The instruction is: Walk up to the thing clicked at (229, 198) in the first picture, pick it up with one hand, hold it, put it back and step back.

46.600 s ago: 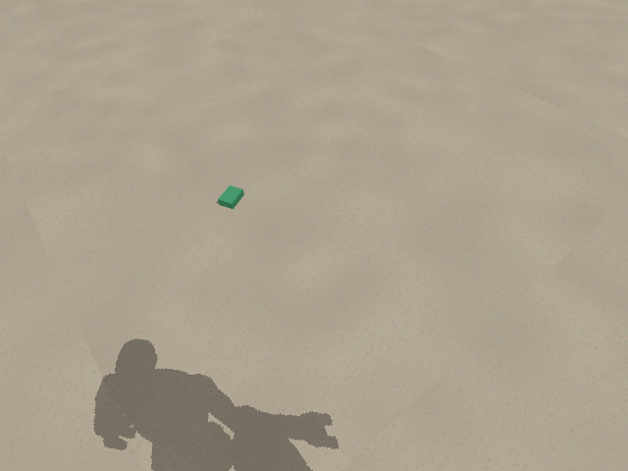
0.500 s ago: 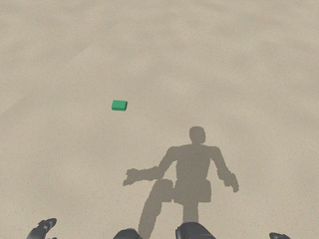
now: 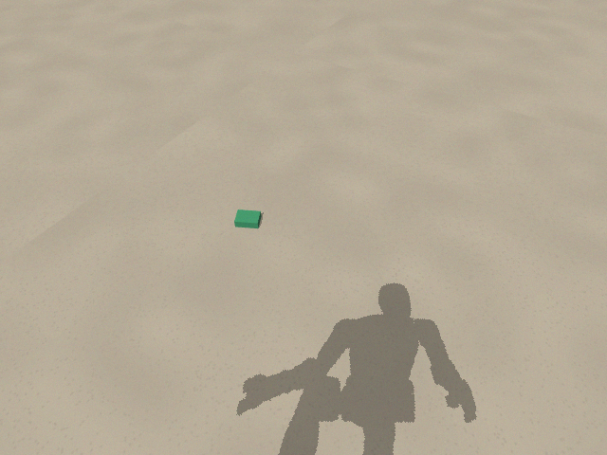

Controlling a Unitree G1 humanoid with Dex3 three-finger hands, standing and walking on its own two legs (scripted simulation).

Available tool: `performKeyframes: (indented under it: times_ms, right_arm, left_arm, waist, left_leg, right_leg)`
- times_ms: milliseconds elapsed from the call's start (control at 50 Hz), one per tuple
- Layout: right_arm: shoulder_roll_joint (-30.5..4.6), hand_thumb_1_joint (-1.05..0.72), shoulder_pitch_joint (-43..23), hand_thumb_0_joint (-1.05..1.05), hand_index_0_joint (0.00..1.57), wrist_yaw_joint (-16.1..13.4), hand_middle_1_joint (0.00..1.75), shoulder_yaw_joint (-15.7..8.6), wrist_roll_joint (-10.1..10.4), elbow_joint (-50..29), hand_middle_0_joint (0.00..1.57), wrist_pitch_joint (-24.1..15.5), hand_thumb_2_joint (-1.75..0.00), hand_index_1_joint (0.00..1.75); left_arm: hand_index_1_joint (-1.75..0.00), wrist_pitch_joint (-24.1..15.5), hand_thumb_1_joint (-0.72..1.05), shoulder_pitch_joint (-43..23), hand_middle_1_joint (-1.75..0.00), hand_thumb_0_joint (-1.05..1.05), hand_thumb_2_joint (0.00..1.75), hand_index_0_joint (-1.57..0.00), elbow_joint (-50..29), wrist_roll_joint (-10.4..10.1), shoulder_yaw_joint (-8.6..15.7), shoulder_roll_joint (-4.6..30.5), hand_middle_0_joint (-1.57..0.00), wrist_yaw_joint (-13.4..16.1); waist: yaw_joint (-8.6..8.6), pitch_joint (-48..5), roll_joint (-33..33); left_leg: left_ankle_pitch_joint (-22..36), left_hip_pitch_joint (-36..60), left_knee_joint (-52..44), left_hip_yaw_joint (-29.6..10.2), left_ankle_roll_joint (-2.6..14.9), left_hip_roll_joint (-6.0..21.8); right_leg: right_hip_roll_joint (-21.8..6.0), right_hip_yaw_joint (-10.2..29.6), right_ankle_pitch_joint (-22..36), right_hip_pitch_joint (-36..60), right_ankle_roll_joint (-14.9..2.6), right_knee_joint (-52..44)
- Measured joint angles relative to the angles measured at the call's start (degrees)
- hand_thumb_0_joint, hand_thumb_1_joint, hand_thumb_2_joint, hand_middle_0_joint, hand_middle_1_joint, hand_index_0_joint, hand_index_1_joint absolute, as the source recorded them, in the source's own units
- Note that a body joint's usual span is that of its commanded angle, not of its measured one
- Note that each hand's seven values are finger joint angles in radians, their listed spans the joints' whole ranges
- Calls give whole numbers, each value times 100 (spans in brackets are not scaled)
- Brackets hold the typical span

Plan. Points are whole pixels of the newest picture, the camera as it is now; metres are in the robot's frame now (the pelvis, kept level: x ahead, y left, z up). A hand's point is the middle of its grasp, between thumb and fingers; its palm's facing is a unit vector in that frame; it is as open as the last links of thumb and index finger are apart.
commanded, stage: step back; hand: left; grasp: from above
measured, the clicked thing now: (248, 219) +1.17 +0.28 -0.75
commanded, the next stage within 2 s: stand in 0.72 s
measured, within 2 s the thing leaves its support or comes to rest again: neither
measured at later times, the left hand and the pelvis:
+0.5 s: hand out of the picture +0.11 +0.26 -0.15, palm faces +0.05 -0.93 -0.37, open 7.4 cm; pelvis +0.05 -0.01 +0.00, yaw +2 degrees
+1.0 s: hand out of the picture +0.14 +0.26 -0.14, palm faces +0.00 -0.94 -0.34, open 7.4 cm; pelvis +0.06 +0.01 +0.02, yaw +0 degrees
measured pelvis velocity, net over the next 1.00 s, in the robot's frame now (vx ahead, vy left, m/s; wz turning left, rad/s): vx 0.06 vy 0.01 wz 0.00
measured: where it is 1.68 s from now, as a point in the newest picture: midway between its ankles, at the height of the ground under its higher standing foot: outside the picture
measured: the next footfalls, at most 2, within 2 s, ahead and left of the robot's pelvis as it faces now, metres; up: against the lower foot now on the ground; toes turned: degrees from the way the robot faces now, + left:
right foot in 0.18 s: +0.09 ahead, -0.13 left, +0.00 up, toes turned -1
left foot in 0.48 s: +0.15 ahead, +0.13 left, +0.00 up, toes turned +2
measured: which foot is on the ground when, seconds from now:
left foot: down 0.00-0.20, up 0.22-0.46, down 0.48-1.00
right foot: up 0.00-0.16, down 0.18-1.00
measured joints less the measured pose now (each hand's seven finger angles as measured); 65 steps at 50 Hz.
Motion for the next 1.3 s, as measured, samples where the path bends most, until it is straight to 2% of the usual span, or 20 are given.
performKeyframes:
  times_ms: [60, 140, 160, 200, 220, 260, 300, 340, 440, 460, 500, 540, 640, 840, 1020, 1300]
  right_arm:
    - [121, -90, 21, 1, 20, -8, 30, 50, -4, -46, 21, -80, -90, 30]
    - [113, -90, -3, 1, 21, 7, 30, 43, -21, -99, 21, -34, -90, 30]
    - [89, -90, -8, 1, 21, 8, 30, 38, -9, -110, 21, -5, -90, 30]
    - [11, -90, -30, 1, 21, -17, 30, 35, 35, -108, 21, 70, -90, 30]
    - [-17, -90, -31, 1, 21, -48, 30, 35, 63, -90, 21, 109, -90, 30]
    - [-24, -90, -60, 1, 20, -109, 30, 37, 79, -23, 21, 164, -90, 30]
    - [-60, -90, -83, 1, 20, -130, 30, 36, 103, 2, 21, 137, -90, 30]
    - [-105, -90, -109, 1, 20, -127, 30, 36, 109, 22, 21, 84, -90, 30]
    - [-112, -90, -269, 1, 20, -122, 30, 59, 96, 69, 21, 43, -90, 30]
    - [-99, -90, -318, 1, 20, -128, 30, 63, 93, 75, 21, 34, -90, 30]
    - [-65, -90, -423, 1, 20, -149, 30, 53, 83, 98, 21, 0, -90, 30]
    - [25, -90, -570, 1, 20, -170, 30, 75, 81, 134, 21, -3, -90, 30]
    - [180, -90, -926, 1, 20, -143, 30, 211, 125, 213, 21, 65, -90, 30]
    - [274, -90, -1328, 1, 20, -71, 30, 349, 185, 459, 21, -82, -90, 30]
    - [207, -90, -1265, 1, 20, -75, 30, 323, 193, 688, 21, -64, -90, 30]
    - [143, -90, -917, 1, 20, -63, 30, 294, 180, 930, 21, -8, -90, 30]
  left_arm:
    - [-30, -38, 90, -15, -30, 1, 90, -20, 75, -29, 12, 81, -20, -33]
    - [-30, -99, 90, -62, -30, 1, 90, -20, 107, -19, 44, 57, -20, -92]
    - [-30, -123, 90, -76, -30, 1, 90, -20, 107, -16, 51, 35, -20, -91]
    - [-30, -192, 90, -133, -30, 1, 90, -20, 112, 14, 62, -55, -20, -55]
    - [-30, -230, 90, -155, -30, 1, 90, -20, 97, 45, 60, -113, -20, -31]
    - [-30, -287, 90, -172, -30, 1, 90, -20, 41, 71, 41, -204, -20, -17]
    - [-30, -318, 90, -196, -30, 1, 90, -20, -5, 49, 13, -305, -20, -5]
    - [-30, -348, 90, -210, -30, 1, 90, -20, -28, 38, -22, -382, -20, 7]
    - [-30, -344, 90, -264, -30, 1, 90, -20, -43, -25, -98, -383, -20, 39]
    - [-30, -320, 90, -286, -30, 1, 90, -20, -45, -48, -114, -364, -20, 49]
    - [-30, -250, 90, -344, -30, 1, 90, -20, -49, -85, -143, -318, -20, 69]
    - [-30, -167, 90, -421, -30, 1, 90, -20, -30, -145, -163, -267, -20, 98]
    - [-30, -128, 90, -535, -30, 1, 90, -20, 192, -135, -203, -235, -20, 110]
    - [-30, -195, 90, -719, -30, 1, 90, -20, 641, -154, -358, -312, -20, 42]
    - [-30, -198, 90, -833, -30, 1, 90, -20, 839, -132, -383, -358, -20, 22]
    - [-30, -175, 90, -752, -30, 1, 90, -20, 945, -107, -371, -350, -20, 9]
  waist:
    - [-65, 7, -79]
    - [-145, 3, -24]
    - [-152, 1, 12]
    - [-149, 36, 190]
    - [-141, 32, 284]
    - [-61, 2, 310]
    - [-2, 37, 333]
    - [38, 69, 367]
    - [62, 181, 296]
    - [52, 212, 268]
    - [26, 274, 204]
    - [70, 322, 58]
    - [70, 205, 116]
    - [60, 102, 131]
    - [4, 48, 158]
    - [-122, -16, 142]
  left_leg:
    - [82, 111, -176, 24, -24, 62]
    - [-3, 122, -108, 26, -89, 174]
    - [-68, 98, -20, 20, -117, 208]
    - [-287, 8, 322, -61, -170, 344]
    - [-571, -97, 604, -217, -131, 341]
    - [-1083, -405, 1348, -394, -89, 157]
    - [-1090, -661, 1840, -416, -74, 50]
    - [-954, -818, 1902, -389, -94, 69]
    - [-592, -701, 895, -92, -124, 288]
    - [-381, -603, 600, 7, -111, 318]
    - [442, -408, 91, 122, -124, 313]
    - [383, -407, 186, 229, -164, 258]
    - [147, -449, 342, 217, -185, 446]
    - [535, 86, -569, 337, -154, 375]
    - [835, 410, -1138, 367, -154, 334]
    - [1021, 454, -1375, 359, -178, 352]
  right_leg:
    - [32, -60, 56, -152, -12, 191]
    - [41, -228, 103, -15, 24, -407]
    - [68, -277, 255, 112, 13, -716]
    - [205, -395, 1034, 340, -35, -1191]
    - [264, -464, 1148, 358, -59, -1184]
    - [258, -487, 1030, 359, -117, -1111]
    - [211, -506, 997, 468, -126, -1208]
    - [175, -529, 1013, 578, -106, -1342]
    - [48, -566, 872, 677, -22, -1299]
    - [19, -574, 803, 664, 4, -1209]
    - [-47, -583, 622, 609, 70, -946]
    - [-114, -459, 538, 545, 99, -767]
    - [106, -392, 686, 713, 145, -1154]
    - [45, -305, 1117, 1212, 219, -2077]
    - [15, -292, 1383, 1492, 236, -2569]
    - [40, -300, 1534, 1502, 212, -2737]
